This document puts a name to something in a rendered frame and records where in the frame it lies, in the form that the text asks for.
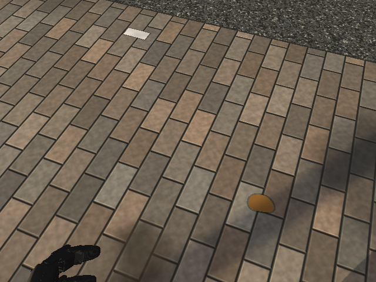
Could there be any robot left hand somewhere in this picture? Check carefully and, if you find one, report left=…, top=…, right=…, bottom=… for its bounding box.
left=27, top=244, right=100, bottom=282

